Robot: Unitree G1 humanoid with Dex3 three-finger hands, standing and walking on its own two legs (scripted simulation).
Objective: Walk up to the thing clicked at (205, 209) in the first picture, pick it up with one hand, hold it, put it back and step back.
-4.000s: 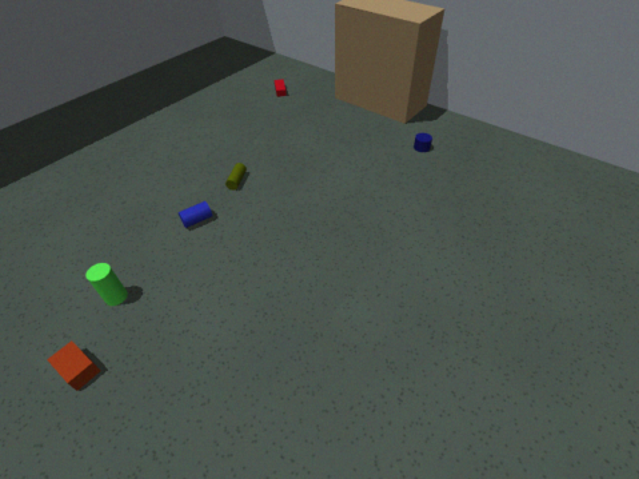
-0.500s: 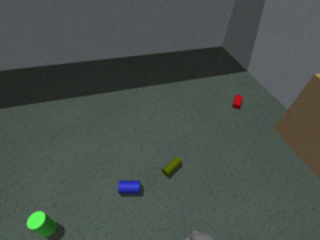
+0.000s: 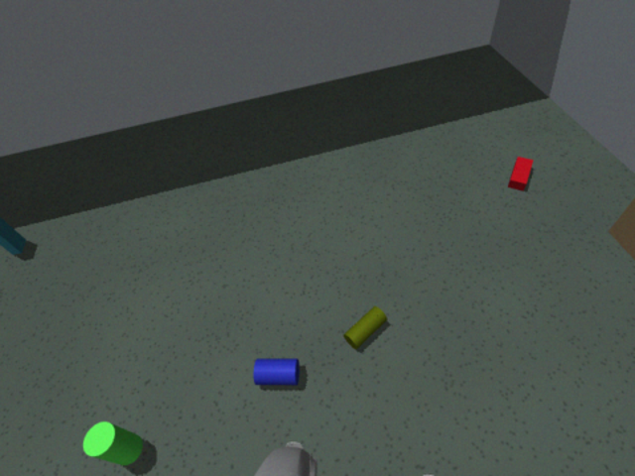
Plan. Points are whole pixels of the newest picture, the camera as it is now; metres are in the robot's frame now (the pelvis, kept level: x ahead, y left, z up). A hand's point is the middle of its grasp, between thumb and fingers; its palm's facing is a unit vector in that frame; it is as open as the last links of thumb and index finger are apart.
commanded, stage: walk up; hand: left
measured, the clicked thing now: (277, 371) +0.49 +0.25 -0.72
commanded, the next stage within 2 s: stand in 1.98 s
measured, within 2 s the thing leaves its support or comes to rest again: neither
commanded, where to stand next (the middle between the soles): +0.11 +0.06 m, yaw -1 degrees
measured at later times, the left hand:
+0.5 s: hand out of the picture +0.03 +0.33 -0.15, palm faces -0.01 -0.91 -0.41, open 7.4 cm
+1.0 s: hand out of the picture +0.10 +0.31 -0.14, palm faces -0.05 -0.93 -0.37, open 7.4 cm
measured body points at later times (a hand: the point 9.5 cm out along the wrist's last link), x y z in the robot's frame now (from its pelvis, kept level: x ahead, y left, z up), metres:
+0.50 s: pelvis -0.01 +0.05 +0.00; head +0.00 +0.05 +0.45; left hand +0.03 +0.38 -0.12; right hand +0.09 -0.26 -0.12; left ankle +0.02 +0.15 -0.72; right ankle +0.02 -0.08 -0.72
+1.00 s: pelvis +0.02 +0.05 +0.01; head +0.04 +0.05 +0.46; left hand +0.11 +0.36 -0.11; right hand +0.12 -0.27 -0.11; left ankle +0.03 +0.15 -0.72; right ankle +0.02 -0.08 -0.72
